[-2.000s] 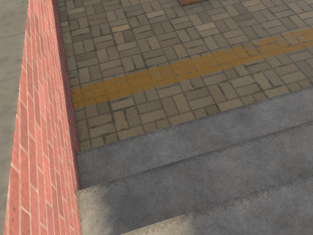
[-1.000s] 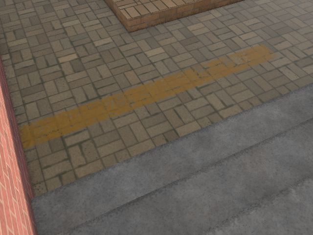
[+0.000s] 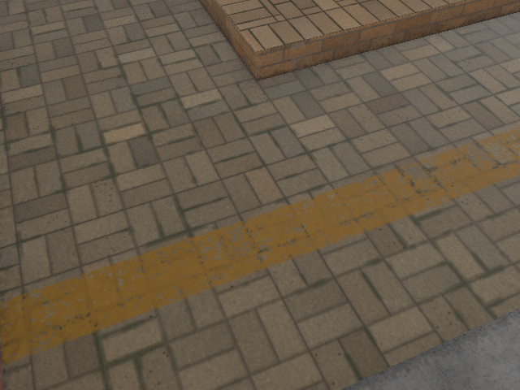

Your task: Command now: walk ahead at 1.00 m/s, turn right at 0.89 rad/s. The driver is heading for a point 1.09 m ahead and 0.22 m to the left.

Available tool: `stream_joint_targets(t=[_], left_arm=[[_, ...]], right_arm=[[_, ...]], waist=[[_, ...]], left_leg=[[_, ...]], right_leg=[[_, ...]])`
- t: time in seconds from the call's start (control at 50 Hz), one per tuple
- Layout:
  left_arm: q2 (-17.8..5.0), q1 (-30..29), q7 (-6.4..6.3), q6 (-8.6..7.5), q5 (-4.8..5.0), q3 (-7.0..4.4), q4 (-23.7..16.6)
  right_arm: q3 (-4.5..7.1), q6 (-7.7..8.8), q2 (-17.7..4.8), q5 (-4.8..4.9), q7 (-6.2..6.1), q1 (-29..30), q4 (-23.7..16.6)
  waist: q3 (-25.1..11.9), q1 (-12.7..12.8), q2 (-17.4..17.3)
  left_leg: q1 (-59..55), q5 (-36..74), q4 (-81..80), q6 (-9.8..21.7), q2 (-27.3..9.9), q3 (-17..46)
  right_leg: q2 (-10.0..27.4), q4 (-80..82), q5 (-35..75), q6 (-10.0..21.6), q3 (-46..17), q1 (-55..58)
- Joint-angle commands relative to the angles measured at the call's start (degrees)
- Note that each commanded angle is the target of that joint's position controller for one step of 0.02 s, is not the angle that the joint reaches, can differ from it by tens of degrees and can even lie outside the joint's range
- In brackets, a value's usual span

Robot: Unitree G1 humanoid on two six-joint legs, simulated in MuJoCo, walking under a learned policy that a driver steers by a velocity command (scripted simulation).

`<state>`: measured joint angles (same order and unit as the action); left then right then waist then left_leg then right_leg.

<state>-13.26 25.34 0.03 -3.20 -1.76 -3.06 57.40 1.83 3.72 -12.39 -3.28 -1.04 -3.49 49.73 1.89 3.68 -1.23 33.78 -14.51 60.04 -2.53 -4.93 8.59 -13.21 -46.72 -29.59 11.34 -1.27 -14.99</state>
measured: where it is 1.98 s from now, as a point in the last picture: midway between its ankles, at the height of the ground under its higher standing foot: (240, 219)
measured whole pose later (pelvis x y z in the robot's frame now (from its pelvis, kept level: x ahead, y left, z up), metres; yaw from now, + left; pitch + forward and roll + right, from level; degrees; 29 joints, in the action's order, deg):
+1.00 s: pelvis +0.94 +0.08 -0.30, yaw +28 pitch +1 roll -1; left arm -16.1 28.2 -0.8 -4.6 -1.2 -2.9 56.7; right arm 3.1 1.5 -19.5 -1.6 2.4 1.5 39.4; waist 2.7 2.0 -1.4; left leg 32.6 -16.9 46.7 10.6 4.5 -7.2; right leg 3.8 -67.9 -25.6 -2.3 9.3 -4.9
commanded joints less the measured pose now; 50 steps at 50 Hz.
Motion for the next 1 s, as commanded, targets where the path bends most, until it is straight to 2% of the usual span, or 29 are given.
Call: stream_joint_targets(t=[0.02,0.1,0.14,0.18,0.2,0.22,0.24,0.26,0.28,0.3,0.34,0.4,0.42,0.44,0.54,0.6,0.62,0.64,0.66,0.68,0.7,0.72,0.74,0.82,0.9,0.94,0.96,0.98,1.0], left_arm=[[-8.0,-2.65,-0.71,-2.31,1.47,-1.32,-4.11],[-8.23,-0.12,-0.78,-0.32,1.66,-1.09,-3.87],[-7.35,-0.15,-0.66,-0.3,0.02,-0.75,-3.02],[-11.27,-7.83,0.24,-1.13,-1.82,-1.94,-3.41],[-10.36,-15.25,-0.23,-1.07,-0.42,-2.11,-4.09],[-3.53,-21.62,-0.94,-1.25,-1.13,-0.97,-6.03],[1.67,-16.53,-1.12,-2.69,1.37,0.95,-12.32],[1.84,-11.16,-0.85,-3.24,1.02,1.96,-13.15],[-0.63,-9.53,-0.55,-2.97,-1.37,2.45,-11.79],[-4.12,-19.75,-0.61,-2.78,-4.32,1.8,-12.85],[-5.98,-32.61,0.3,-1.6,-1.57,1.93,-18.42],[-3.92,-21.98,2.93,-0.47,-2.29,1.84,-13.26],[-3.74,-22.49,3.1,-0.35,-2.31,2.11,-12.43],[-3.66,-30.38,2.56,-1.53,-1.82,1.87,-14.96],[-1.03,-37.08,2.02,-3.37,0.39,2.33,-17.78],[-4.29,-15.56,0.4,-3.95,0.0,0.03,-12.37],[-7.65,-3.97,-0.31,-3.23,-0.48,-1.36,-9.52],[-10.72,3.19,-0.3,-3.44,-3.32,-1.73,-8.21],[-9.8,5.58,0.51,-3.38,-3.0,-1.66,-8.04],[-7.55,4.68,0.47,-3.09,-1.87,-1.84,-8.01],[-9.85,1.86,-0.2,-3.88,-2.2,-2.79,-7.86],[-3.92,-0.3,-0.41,-4.28,-1.93,-1.25,-8.31],[-2.77,0.74,-0.65,-5.35,-2.15,-0.87,-5.82],[-0.84,-12.21,-1.48,-5.89,0.92,0.2,-5.18],[-7.46,-10.08,-0.93,-5.37,1.57,-0.76,-5.79],[-12.15,-10.33,-1.4,-4.29,1.1,-1.26,-7.11],[-12.67,-12.11,-1.02,-3.3,0.58,-1.36,-8.07],[-8.59,-10.95,-0.44,-2.55,-0.3,-0.46,-9.13],[-7.21,-3.62,-0.96,-3.01,0.56,0.64,-16.15]], right_arm=[[1.59,0.05,-6.37,0.68,0.93,-1.94,-2.87],[0.63,-0.13,-3.6,0.48,2.78,-0.15,-5.68],[0.6,0.46,-2.93,2.51,2.39,-4.38,-4.74],[3.3,0.5,-8.13,3.85,0.73,-25.56,0.64],[4.71,0.26,-10.54,3.48,0.09,-43.44,6.75],[3.88,-0.11,-7.99,3.94,1.23,-46.57,10.29],[1.18,0.74,-4.3,1.63,2.33,-43.4,9.62],[1.11,0.81,-3.98,0.7,2.59,-36.98,8.51],[3.33,0.91,-9.97,0.31,1.77,-30.81,6.48],[2.82,2.16,-8.28,1.52,1.01,-26.12,5.88],[0.38,4.26,-4.82,1.06,-0.31,-23.03,5.68],[2.97,3.58,-13.09,2.5,0.3,-22.24,4.06],[2.91,3.57,-11.9,3.44,1.23,-23.87,3.26],[1.46,4.06,-4.3,4.71,1.43,-28.48,5.34],[1.49,0.99,-4.52,1.88,0.66,-36.3,8.5],[2.19,-1.18,-7.53,2.46,-0.24,-33.13,9.31],[3.01,-0.6,-8.8,3.02,0.18,-26.43,6.48],[2.44,-0.02,-4.8,6.17,-0.75,-27.84,4.42],[1.51,0.21,-3.97,7.13,-2.41,-29.66,3.1],[1.31,-0.17,-4.46,5.07,-2.88,-25.69,2.77],[1.15,-0.94,-4.15,2.73,-2.22,-20.55,-0.25],[2.24,-1.08,-5.66,0.98,-1.03,-15.12,-0.42],[2.45,-1.24,-3.96,-0.12,0.13,-9.87,-2.34],[-0.17,-2.33,2.35,0.98,4.39,-2.35,-10.56],[0.24,-2.77,-3.38,1.18,5.01,-5.66,-8.86],[2.01,-3.24,-9.13,0.94,4.39,-19.94,-5.4],[3.66,-3.28,-12.67,1.54,3.66,-28.55,-2.11],[4.55,-3.99,-15.87,3.22,2.59,-23.34,-2.84],[4.95,-3.9,-22.74,0.84,1.99,-21.73,-6.31]], waist=[[0.07,-3.53,1.4],[0.8,-0.25,4.5],[1.58,-0.85,4.76],[-5.82,-13.82,1.57],[-5.88,-24.88,-1.93],[-1.39,-25.8,-9.54],[0.21,-13.81,-12.73],[-4.02,-6.63,-8.39],[-4.55,-5.08,-7.67],[2.14,-5.76,2.1],[13.6,-2.55,6.5],[4.35,-0.35,-3.07],[3.02,-1.58,-0.18],[5.35,-6.47,4.57],[4.17,-14.78,-2.21],[-5.15,-2.66,0.28],[-9.51,3.54,2.89],[-14.29,3.17,8.12],[-22.78,3.24,10.56],[-23.56,4.46,7.39],[-22.94,3.93,15.42],[-13.51,2.59,4.01],[-7.2,1.95,7.36],[4.47,-9.62,9.2],[-0.02,-11.42,4.66],[-8.54,-19.48,7.49],[-12.44,-23.73,2.83],[-9.02,-18.9,-10.0],[-21.29,-11.44,-14.23]], left_leg=[[-8.51,30.48,-16.77,1.21,2.3,-5.1],[-15.61,32.68,-22.76,4.03,6.49,-10.03],[-23.17,31.97,-23.83,3.96,8.66,-13.67],[-38.46,32.71,-30.63,5.09,9.0,-15.28],[-49.85,35.1,-39.61,10.29,3.5,-11.94],[-50.3,29.93,-37.64,12.79,-2.12,-3.32],[-57.6,49.14,-20.65,12.06,-6.49,7.67],[-60.02,40.07,-24.26,15.93,-10.1,16.08],[-52.82,6.88,-34.31,25.64,-17.45,30.37],[-39.27,-12.76,-40.5,24.54,-15.11,35.5],[-10.13,-12.99,-46.24,23.27,-7.38,32.04],[6.46,8.95,-43.34,19.81,-3.93,18.64],[2.75,17.29,-41.63,19.34,-2.63,14.93],[-5.32,7.43,-34.69,17.63,2.67,14.19],[-25.42,8.87,-22.03,13.24,6.28,13.89],[-19.25,15.9,9.31,13.6,8.38,10.21],[-4.38,-6.16,22.38,13.01,10.53,6.94],[15.26,-26.59,40.77,11.25,10.99,2.33],[26.04,-25.27,46.59,10.11,7.09,-1.23],[29.66,-20.96,46.03,9.9,3.89,-3.75],[33.15,-17.79,46.6,10.07,3.27,-5.74],[29.3,-10.64,38.15,10.35,0.19,-5.64],[29.91,-9.07,37.59,10.58,-0.65,-4.6],[8.11,6.54,5.16,8.96,-3.58,-5.7],[-16.11,10.03,-9.06,11.5,8.41,-20.84],[-33.97,8.31,-11.83,15.04,10.74,-18.56],[-49.91,10.23,-17.51,18.53,8.98,-12.08],[-51.1,16.36,-23.24,21.24,1.81,0.7],[-64.73,32.58,-27.86,31.44,-14.42,27.63]], right_leg=[[10.71,12.76,23.36,6.01,-22.62,-12.96],[8.14,5.43,24.7,2.69,-18.08,-12.17],[7.76,-1.6,29.75,0.6,-14.77,-12.41],[6.85,-22.65,52.09,-0.64,-10.31,-7.61],[5.14,-53.81,46.23,-2.47,-5.15,-15.75],[-1.9,-76.67,-5.76,-2.45,-0.95,-28.44],[-0.02,-74.5,-7.61,-1.25,-9.07,-46.18],[6.15,-62.26,-1.24,-0.79,-10.26,-50.91],[10.11,-58.56,-0.47,-3.19,-7.59,-52.95],[14.49,-52.59,2.86,-5.61,-7.45,-53.04],[18.43,-18.72,14.91,-12.09,-6.15,-40.14],[16.27,-12.13,32.99,-12.66,-1.49,-1.48],[15.19,-12.4,35.99,-11.61,2.12,-2.11],[17.31,-0.37,53.58,-9.8,-2.11,-10.59],[13.06,27.13,50.61,-11.89,0.6,-6.81],[18.54,32.82,58.62,-10.72,-1.51,20.22],[23.03,27.56,54.68,-10.3,-5.43,37.35],[33.66,6.38,83.3,-8.85,-8.34,55.89],[41.56,0.32,92.0,-5.98,-15.34,65.54],[40.71,4.91,71.73,-3.96,-16.65,60.0],[42.65,13.14,40.61,1.82,-26.17,52.78],[37.69,19.78,31.4,-0.03,-20.83,36.8],[39.5,18.53,37.37,0.09,-22.54,29.44],[30.84,33.42,40.21,-8.22,-0.62,-3.23],[24.96,24.24,76.29,-10.41,13.48,-2.59],[27.35,0.46,86.45,-11.56,12.22,-2.4],[23.62,-20.92,58.32,-12.11,12.3,-12.48],[13.16,-47.24,2.95,-12.76,13.84,-23.79],[13.8,-57.03,-3.89,-13.7,2.14,-35.79]])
